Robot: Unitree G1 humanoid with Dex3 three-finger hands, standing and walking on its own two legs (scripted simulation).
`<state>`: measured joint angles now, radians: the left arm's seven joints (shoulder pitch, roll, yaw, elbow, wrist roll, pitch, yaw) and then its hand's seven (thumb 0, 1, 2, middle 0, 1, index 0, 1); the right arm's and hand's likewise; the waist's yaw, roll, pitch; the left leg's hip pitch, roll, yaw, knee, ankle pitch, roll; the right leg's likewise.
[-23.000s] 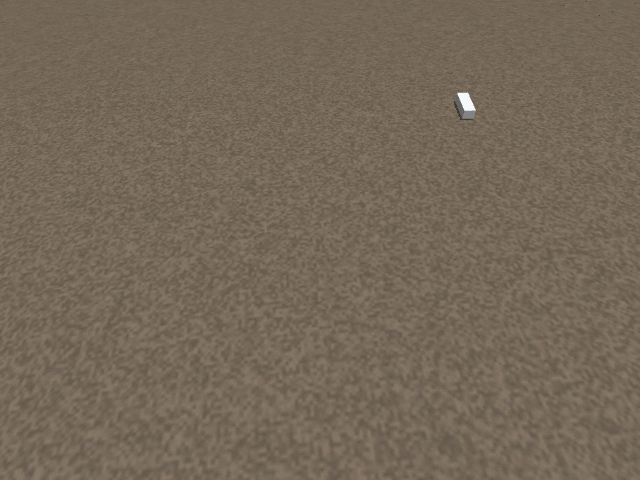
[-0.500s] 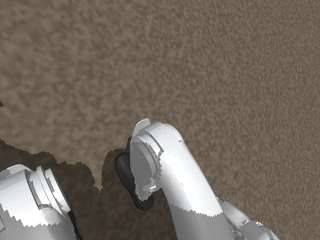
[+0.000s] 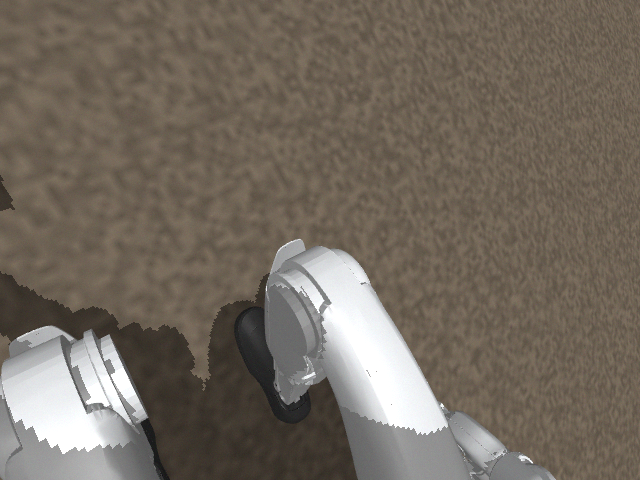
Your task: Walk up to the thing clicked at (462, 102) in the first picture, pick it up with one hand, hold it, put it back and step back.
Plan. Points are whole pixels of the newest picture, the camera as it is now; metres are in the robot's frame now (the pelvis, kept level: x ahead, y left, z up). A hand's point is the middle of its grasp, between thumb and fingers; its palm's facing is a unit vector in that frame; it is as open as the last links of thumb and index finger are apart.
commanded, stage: settle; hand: left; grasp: from above
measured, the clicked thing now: out of the picture +0.47 +0.34 -0.28
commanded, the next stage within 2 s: lift in 0.70 s
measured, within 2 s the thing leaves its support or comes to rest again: neither
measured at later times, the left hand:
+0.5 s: hand out of the picture +0.45 +0.34 -0.17, palm faces -0.43 -0.09 -0.90, open 9.5 cm
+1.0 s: hand out of the picture +0.44 +0.35 -0.11, palm faces -0.45 -0.10 -0.88, open 9.5 cm
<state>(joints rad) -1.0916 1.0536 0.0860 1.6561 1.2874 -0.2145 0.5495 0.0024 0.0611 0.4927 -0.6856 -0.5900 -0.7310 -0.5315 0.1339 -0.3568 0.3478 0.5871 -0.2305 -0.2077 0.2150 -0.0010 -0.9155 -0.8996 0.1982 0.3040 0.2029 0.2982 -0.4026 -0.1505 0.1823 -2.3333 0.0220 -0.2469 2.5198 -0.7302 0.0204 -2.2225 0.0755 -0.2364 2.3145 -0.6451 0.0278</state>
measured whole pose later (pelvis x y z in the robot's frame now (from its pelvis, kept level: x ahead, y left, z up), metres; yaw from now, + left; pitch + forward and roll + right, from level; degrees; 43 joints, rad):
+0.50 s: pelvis +0.00 -0.01 +0.01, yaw +4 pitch +33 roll -12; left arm -1.01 0.84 0.02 1.39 1.24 -0.19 0.33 0.00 0.05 0.50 -0.71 -0.57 -0.75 -0.51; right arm 0.16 -0.34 0.18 0.63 -0.15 -0.09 0.20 0.00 -0.92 -0.90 0.20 0.30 0.20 0.30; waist -0.29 -0.02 0.02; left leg -2.34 0.01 -0.17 2.45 -0.69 0.02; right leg -2.25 0.05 -0.18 2.30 -0.65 0.01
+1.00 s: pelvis +0.00 +0.00 +0.04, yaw +7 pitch +36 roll -10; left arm -0.95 0.77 0.01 1.20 1.18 -0.16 0.16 0.00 0.07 0.47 -0.69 -0.58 -0.73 -0.53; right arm 0.22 -0.30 0.11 0.63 -0.09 0.03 0.11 0.00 -0.92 -0.90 0.20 0.30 0.20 0.30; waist -0.25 0.02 -0.06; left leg -2.29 0.00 -0.12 2.32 -0.67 0.03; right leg -2.20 0.03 -0.13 2.22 -0.65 0.01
